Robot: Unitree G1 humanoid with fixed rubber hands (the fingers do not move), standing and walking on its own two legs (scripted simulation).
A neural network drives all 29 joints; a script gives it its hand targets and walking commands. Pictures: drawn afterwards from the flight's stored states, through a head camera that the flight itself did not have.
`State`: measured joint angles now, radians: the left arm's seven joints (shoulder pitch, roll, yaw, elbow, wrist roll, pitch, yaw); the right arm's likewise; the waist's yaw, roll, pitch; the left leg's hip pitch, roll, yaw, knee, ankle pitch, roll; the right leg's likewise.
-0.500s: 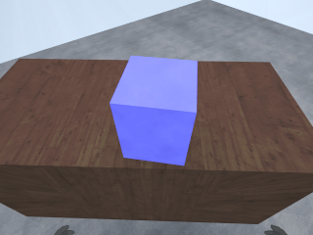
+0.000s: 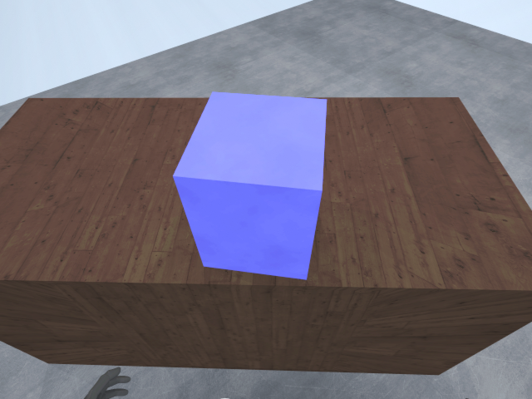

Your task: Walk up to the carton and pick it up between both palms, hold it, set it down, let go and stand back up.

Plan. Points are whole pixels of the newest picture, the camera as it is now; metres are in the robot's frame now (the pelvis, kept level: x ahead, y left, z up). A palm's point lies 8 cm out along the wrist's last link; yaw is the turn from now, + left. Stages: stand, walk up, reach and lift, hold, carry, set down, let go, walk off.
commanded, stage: walk up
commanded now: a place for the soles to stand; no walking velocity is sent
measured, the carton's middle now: (260, 188) +0.47 +0.04 +0.04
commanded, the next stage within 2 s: reach and lift in 0.18 s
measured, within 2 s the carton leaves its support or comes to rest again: neither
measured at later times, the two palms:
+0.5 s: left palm (107, 377) +0.19 +0.28 -0.09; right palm out of the picture +0.16 -0.27 -0.08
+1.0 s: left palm (115, 365) +0.20 +0.25 -0.03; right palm (471, 388) +0.17 -0.25 -0.03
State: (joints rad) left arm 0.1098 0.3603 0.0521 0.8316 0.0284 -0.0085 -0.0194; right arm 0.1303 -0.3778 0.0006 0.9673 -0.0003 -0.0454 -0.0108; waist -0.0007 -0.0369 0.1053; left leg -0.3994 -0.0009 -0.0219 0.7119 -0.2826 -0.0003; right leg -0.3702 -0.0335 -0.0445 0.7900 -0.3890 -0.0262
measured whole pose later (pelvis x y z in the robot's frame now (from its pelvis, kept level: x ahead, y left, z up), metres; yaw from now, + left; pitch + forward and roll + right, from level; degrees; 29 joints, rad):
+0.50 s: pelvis +0.00 +0.01 -0.01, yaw +0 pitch -4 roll +0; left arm 0.05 0.36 0.05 0.49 0.03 0.38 0.02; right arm 0.05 -0.30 0.00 0.89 0.00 -0.19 0.04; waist 0.00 -0.10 0.15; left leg -0.40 0.02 -0.02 0.79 -0.33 -0.03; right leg -0.35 -0.02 -0.04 0.83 -0.42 -0.03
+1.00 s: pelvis +0.03 -0.03 +0.02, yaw -1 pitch -5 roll +3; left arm 0.24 0.36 0.06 0.43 -0.05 0.15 -0.03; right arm 0.32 -0.14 0.00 0.52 0.00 -0.19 -0.04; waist 0.00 -0.11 0.04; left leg -0.13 0.01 -0.01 0.41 -0.19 -0.03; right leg -0.16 -0.02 -0.04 0.59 -0.35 -0.03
